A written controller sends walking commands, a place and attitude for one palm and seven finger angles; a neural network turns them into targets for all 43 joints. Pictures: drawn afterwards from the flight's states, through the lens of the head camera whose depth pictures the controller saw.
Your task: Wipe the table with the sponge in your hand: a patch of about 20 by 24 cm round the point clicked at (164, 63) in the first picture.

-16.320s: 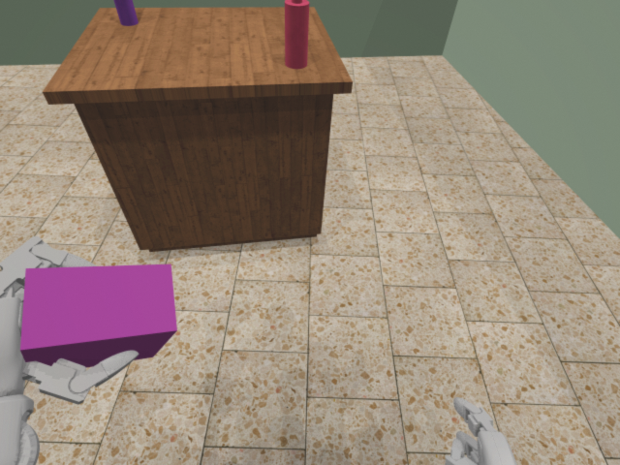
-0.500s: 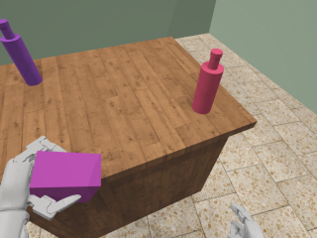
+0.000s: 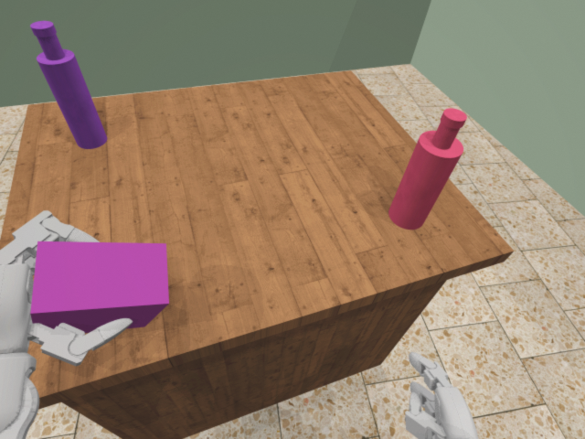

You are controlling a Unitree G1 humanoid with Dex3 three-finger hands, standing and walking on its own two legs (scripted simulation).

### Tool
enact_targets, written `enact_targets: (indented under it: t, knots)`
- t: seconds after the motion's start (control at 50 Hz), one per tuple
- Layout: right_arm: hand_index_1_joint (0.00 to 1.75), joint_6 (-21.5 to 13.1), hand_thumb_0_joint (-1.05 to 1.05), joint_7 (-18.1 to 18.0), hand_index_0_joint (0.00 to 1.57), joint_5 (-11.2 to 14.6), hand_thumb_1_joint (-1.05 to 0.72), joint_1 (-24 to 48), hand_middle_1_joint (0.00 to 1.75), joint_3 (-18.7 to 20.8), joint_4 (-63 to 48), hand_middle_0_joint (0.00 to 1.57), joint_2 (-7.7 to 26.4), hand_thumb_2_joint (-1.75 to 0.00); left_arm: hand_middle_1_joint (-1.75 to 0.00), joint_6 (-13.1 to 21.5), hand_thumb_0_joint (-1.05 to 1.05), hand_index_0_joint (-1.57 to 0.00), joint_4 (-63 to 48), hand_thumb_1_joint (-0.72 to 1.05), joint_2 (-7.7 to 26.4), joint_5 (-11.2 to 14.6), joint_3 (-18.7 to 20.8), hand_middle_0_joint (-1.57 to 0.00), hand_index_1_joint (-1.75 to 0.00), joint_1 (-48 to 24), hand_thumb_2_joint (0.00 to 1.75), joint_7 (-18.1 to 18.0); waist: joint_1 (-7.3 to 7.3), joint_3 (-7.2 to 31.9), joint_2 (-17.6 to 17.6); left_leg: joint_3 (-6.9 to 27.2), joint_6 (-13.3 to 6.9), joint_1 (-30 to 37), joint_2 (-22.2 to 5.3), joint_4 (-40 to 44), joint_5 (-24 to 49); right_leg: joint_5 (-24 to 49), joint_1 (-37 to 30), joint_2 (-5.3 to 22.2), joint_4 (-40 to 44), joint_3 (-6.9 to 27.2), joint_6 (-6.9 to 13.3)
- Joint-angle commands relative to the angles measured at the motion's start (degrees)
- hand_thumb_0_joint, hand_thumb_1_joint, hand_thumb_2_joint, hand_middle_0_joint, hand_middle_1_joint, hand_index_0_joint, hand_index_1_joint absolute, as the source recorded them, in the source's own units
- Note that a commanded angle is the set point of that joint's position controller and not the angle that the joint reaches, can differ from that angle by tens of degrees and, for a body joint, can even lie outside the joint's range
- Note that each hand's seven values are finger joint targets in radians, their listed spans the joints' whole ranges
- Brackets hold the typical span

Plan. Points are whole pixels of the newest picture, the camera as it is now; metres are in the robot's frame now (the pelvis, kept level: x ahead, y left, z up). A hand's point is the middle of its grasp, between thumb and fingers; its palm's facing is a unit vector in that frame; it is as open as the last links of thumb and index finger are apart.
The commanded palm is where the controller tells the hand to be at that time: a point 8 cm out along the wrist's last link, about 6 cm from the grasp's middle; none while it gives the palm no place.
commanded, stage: come to a stop and stand still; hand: left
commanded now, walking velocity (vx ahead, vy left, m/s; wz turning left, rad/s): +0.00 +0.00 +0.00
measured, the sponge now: (118, 290) +0.24 +0.23 +0.11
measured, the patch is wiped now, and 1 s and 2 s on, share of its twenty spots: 0.00 0.00 0.00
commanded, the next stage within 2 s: look again from close up in 0.32 s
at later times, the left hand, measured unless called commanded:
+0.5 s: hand (102, 291) +0.22 +0.22 +0.15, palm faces +0.37 -0.85 -0.37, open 10.4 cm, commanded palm +0.16 +0.26 +0.18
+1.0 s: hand (104, 285) +0.22 +0.22 +0.16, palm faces +0.38 -0.85 -0.37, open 10.4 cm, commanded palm +0.16 +0.25 +0.18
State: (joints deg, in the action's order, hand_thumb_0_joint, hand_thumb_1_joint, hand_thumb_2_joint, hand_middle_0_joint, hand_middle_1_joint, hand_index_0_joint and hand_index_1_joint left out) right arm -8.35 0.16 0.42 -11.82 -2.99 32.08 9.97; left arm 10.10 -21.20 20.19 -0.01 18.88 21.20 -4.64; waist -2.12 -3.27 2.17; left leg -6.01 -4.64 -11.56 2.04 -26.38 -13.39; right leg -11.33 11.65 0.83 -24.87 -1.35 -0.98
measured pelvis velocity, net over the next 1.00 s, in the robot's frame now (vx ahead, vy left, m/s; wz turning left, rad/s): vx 0.00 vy -0.03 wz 0.01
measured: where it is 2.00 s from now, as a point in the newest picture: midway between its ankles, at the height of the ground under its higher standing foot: outside the picture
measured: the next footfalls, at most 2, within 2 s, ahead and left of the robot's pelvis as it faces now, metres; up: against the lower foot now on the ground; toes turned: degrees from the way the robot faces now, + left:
none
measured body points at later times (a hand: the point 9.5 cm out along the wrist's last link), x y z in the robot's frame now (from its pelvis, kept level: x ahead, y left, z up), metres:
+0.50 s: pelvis +0.01 -0.02 +0.00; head +0.02 -0.01 +0.45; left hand +0.19 +0.27 +0.17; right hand +0.19 -0.24 -0.07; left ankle +0.02 +0.06 -0.74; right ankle +0.02 -0.13 -0.74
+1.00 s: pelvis +0.00 -0.03 +0.00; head +0.02 -0.01 +0.45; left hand +0.19 +0.26 +0.18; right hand +0.18 -0.25 -0.07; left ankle +0.01 +0.06 -0.74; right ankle +0.02 -0.13 -0.74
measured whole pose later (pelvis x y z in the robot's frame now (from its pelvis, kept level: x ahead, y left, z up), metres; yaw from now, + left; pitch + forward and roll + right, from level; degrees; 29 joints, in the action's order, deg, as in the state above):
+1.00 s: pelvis +0.00 -0.03 +0.00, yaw +1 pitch -1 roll -1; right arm -5.7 -1.8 0.7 -12.2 -1.6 32.5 10.9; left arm 9.5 -24.9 21.4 2.4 19.4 23.7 -5.5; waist -1.4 -2.3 1.8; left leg -4.6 -2.3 -11.2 0.4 -23.7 -11.8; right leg -10.3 11.1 -1.0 -22.3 -2.6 1.3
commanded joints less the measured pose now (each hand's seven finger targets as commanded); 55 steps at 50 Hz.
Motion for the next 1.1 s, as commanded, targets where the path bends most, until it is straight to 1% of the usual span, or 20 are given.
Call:
enact_targets:
  t: [0.0, 0.06, 0.08, 0.16, 0.18, 0.26, 0.28, 0.36, 0.38, 0.46, 0.48, 0.56, 0.58, 0.66, 0.68, 0.86, 0.88, 0.96, 1.06, 1.08]
  knots:
    - [0.3, -3.5, 0.0, -0.8, 0.2, 0.3, -0.9, 5.3, 0.3, 4.0, -9.8, 0.2, 8.1, -0.9, -1.6, 5.8, 0.0, -1.2, -23.9, 0.1, 11.8, 1.7, 6.6, -1.2, -1.6, -6.8, 1.3, -1.8, 0.38, 13.2, -10.8, 9.1, 6.5, 5.8, -7.8, 4.4, 22.3, 12.5, -4.9, 1.3, -0.5, 1.4, 2.9]
    - [0.3, -3.2, 0.0, -0.6, 0.2, 0.6, -0.9, 5.8, 0.3, 4.1, -9.3, 0.2, 8.1, -0.9, -1.6, 5.3, 0.0, -1.2, -21.8, 0.1, 11.9, 1.8, 8.0, -1.2, -1.6, -2.7, 1.3, -2.2, 0.45, 13.6, -11.1, 8.5, 7.1, 7.0, -7.8, 3.0, 26.5, 13.4, -4.5, 1.5, -0.2, 1.5, 3.0]
    - [0.3, -2.5, 0.0, -0.6, 0.2, 0.2, -0.9, 5.0, 0.3, 4.0, -9.1, 0.2, 8.2, -0.9, -1.6, 5.3, 0.0, -1.2, -20.4, 0.1, 10.1, 2.1, 6.7, -1.2, -1.6, -1.1, 1.3, -1.9, 0.41, 13.2, -9.7, 8.6, 6.8, 6.1, -7.9, 3.0, 26.2, 13.4, -4.5, 1.5, 0.6, 1.1, 2.9]
    - [0.3, -1.2, 0.0, -1.0, 0.2, 0.9, -0.9, 5.3, 0.3, 4.5, -9.2, 0.2, 8.5, -0.9, -1.6, 4.4, 0.0, -1.2, -17.2, 0.1, 11.1, 2.5, 8.8, -1.2, -1.6, 1.6, 1.3, -1.9, 0.87, 12.4, -7.8, 8.8, 7.7, 6.7, -8.2, 3.2, 28.2, 14.5, -3.6, 1.8, 0.5, 1.2, 2.9]
    - [0.3, -0.5, 0.0, -1.0, 0.2, 0.5, -0.9, 4.5, 0.3, 4.3, -9.0, 0.2, 8.7, -0.9, -1.6, 4.4, 0.0, -1.2, -15.3, 0.1, 9.1, 3.0, 6.8, -1.2, -1.6, 2.3, 1.3, -1.4, 0.89, 11.5, -6.8, 9.0, 7.3, 5.6, -8.4, 3.8, 26.9, 13.3, -3.2, 1.6, 1.2, 0.7, 2.7]
    - [0.3, 0.0, 0.0, -1.8, 0.2, 1.1, -0.9, 6.4, 0.3, 4.3, -9.6, 0.2, 8.7, -0.9, -1.6, 3.5, 0.0, -1.2, -15.6, 0.1, 10.9, 3.2, 8.1, -1.2, -1.6, 0.4, 1.3, -1.7, 0.97, 11.0, -4.1, 8.7, 6.6, 4.0, -7.7, 4.8, 18.4, 14.2, -4.0, 2.5, 2.6, 2.6, 2.7]
    - [0.3, 0.3, 0.0, -1.9, 0.2, 0.7, -0.9, 5.9, 0.3, 4.1, -9.5, 0.2, 8.8, -0.9, -1.6, 3.7, 0.0, -1.2, -14.7, 0.1, 8.5, 3.5, 5.4, -1.2, -1.6, 0.3, 1.3, -1.4, 0.97, 10.1, -3.8, 8.8, 5.8, 2.8, -7.6, 5.1, 15.7, 13.3, -3.7, 2.7, 3.5, 2.5, 2.7]
    - [0.3, -0.3, 0.0, -2.5, 0.2, 0.9, -0.9, 7.5, 0.3, 4.1, -9.7, 0.2, 8.8, -0.9, -1.6, 3.6, 0.0, -1.2, -18.9, 0.1, 11.4, 3.0, 6.8, -1.2, -1.6, -3.3, 1.3, -2.2, 1.01, 9.9, -5.9, 9.0, 4.8, 2.1, -6.9, 6.1, 7.6, 9.9, -3.7, 3.3, 4.6, 4.8, 3.0]
    - [0.3, -0.3, 0.0, -2.5, 0.2, 0.4, -0.9, 7.0, 0.3, 3.9, -9.5, 0.2, 8.7, -0.9, -1.6, 3.9, 0.0, -1.2, -17.9, 0.1, 9.2, 3.1, 4.7, -1.2, -1.6, -3.0, 1.3, -2.0, 0.89, 9.5, -5.4, 9.1, 4.2, 1.4, -6.9, 6.3, 5.5, 8.2, -3.4, 3.3, 5.3, 4.4, 3.0]
    - [0.3, -0.9, 0.0, -2.8, 0.2, 0.8, -0.9, 7.5, 0.3, 4.2, -9.2, 0.2, 8.7, -0.9, -1.6, 3.5, 0.0, -1.2, -18.9, 0.1, 12.8, 2.8, 7.9, -1.2, -1.6, -3.7, 1.3, -2.8, 0.92, 9.2, -5.5, 9.2, 3.8, 1.2, -6.3, 5.9, 2.5, 6.1, -3.0, 3.8, 6.9, 6.3, 3.2]
    - [0.3, -0.8, 0.0, -2.8, 0.2, 0.3, -0.9, 6.8, 0.3, 3.9, -9.1, 0.2, 8.5, -0.9, -1.6, 3.7, 0.0, -1.2, -17.1, 0.1, 10.3, 3.1, 6.0, -1.2, -1.6, -2.7, 1.3, -2.5, 0.83, 9.1, -4.2, 9.0, 3.4, 1.0, -6.3, 5.6, 2.3, 5.3, -2.8, 4.0, 7.6, 6.0, 3.1]
    - [0.3, -1.0, 0.0, -2.8, 0.2, 0.8, -0.9, 7.2, 0.3, 4.3, -8.9, 0.2, 8.8, -0.9, -1.6, 3.4, 0.0, -1.2, -16.4, 0.1, 11.6, 3.0, 7.4, -1.2, -1.6, -1.6, 1.3, -2.7, 1.07, 8.5, -6.4, 9.3, 3.8, 1.3, -6.3, 6.0, 2.6, 4.6, -1.9, 3.9, 7.6, 6.4, 3.3]
    - [0.3, -0.7, 0.0, -2.7, 0.2, 0.4, -0.9, 6.5, 0.3, 4.0, -8.7, 0.2, 8.7, -0.9, -1.6, 3.6, 0.0, -1.2, -15.3, 0.1, 9.7, 3.2, 5.8, -1.2, -1.6, -0.9, 1.3, -2.4, 0.94, 8.9, -5.1, 9.4, 3.4, 0.8, -6.5, 6.3, 2.0, 4.0, -2.3, 3.7, 7.8, 5.8, 3.1]
    - [0.3, -0.7, 0.0, -2.8, 0.2, 1.0, -0.9, 7.0, 0.3, 4.3, -9.0, 0.2, 8.7, -0.9, -1.6, 2.9, 0.0, -1.2, -14.4, 0.1, 10.7, 3.4, 7.0, -1.2, -1.6, 1.0, 1.3, -2.4, 1.02, 8.8, -3.3, 9.2, 3.4, 1.2, -6.4, 5.7, 3.4, 4.9, -2.2, 4.0, 8.2, 6.3, 2.9]
    - [0.3, -0.6, 0.0, -2.7, 0.2, 0.6, -0.9, 6.3, 0.3, 4.3, -8.8, 0.2, 9.0, -0.9, -1.6, 3.1, 0.0, -1.2, -14.0, 0.1, 9.0, 3.5, 5.2, -1.2, -1.6, 0.7, 1.3, -2.2, 1.05, 8.7, -2.7, 9.3, 3.2, 0.9, -6.5, 5.7, 3.2, 4.4, -1.8, 3.9, 8.3, 5.9, 2.9]
    - [0.3, -0.8, 0.0, -3.0, 0.2, 0.9, -0.9, 7.0, 0.3, 4.3, -9.0, 0.2, 8.6, -0.9, -1.6, 3.3, 0.0, -1.2, -17.8, 0.1, 12.5, 3.2, 7.7, -1.2, -1.6, -2.6, 1.3, -2.6, 1.05, 8.6, -6.2, 11.2, 3.9, 1.8, -8.7, 9.4, 2.5, 4.2, -2.1, 1.9, 5.3, 3.9, 2.4]
    - [0.3, -0.6, 0.0, -3.0, 0.2, 0.5, -0.9, 6.3, 0.3, 4.3, -8.8, 0.2, 8.6, -0.9, -1.6, 3.6, 0.0, -1.2, -17.5, 0.1, 10.4, 3.4, 6.0, -1.2, -1.6, -3.2, 1.3, -2.2, 1.12, 8.4, -6.2, 11.4, 3.8, 1.3, -9.2, 10.0, 2.0, 3.9, -2.0, 1.3, 5.0, 3.2, 2.3]
    - [0.3, -0.8, 0.0, -2.5, 0.2, 0.9, -0.9, 6.5, 0.3, 4.6, -9.3, 0.2, 8.3, -0.9, -1.6, 3.5, 0.0, -1.2, -18.2, 0.1, 11.2, 3.2, 6.6, -1.2, -1.6, -3.8, 1.3, -2.1, 1.13, 8.5, -9.6, 11.9, 4.6, 2.4, -10.5, 10.4, 3.8, 4.4, -1.7, 0.9, 3.3, 2.6, 2.3]
    - [0.3, -0.4, 0.0, -1.8, 0.2, 0.9, -0.9, 5.8, 0.3, 4.9, -9.7, 0.2, 8.1, -0.9, -1.6, 3.0, 0.0, -1.2, -17.0, 0.1, 10.9, 3.4, 6.7, -1.2, -1.6, -2.2, 1.3, -1.6, 1.25, 8.4, -7.8, 11.5, 4.3, 1.8, -11.4, 8.9, 5.5, 5.4, -1.7, 1.0, 3.5, 2.3, 2.3]
    - [0.3, -0.1, 0.0, -1.7, 0.2, 0.5, -0.9, 5.3, 0.3, 4.9, -9.7, 0.2, 8.3, -0.9, -1.6, 3.1, 0.0, -1.2, -17.0, 0.1, 9.4, 3.6, 5.3, -1.2, -1.6, -2.1, 1.3, -1.3, 1.29, 8.7, -6.9, 10.9, 4.0, 1.7, -11.3, 8.3, 6.0, 6.0, -1.7, 0.8, 3.8, 2.1, 2.3]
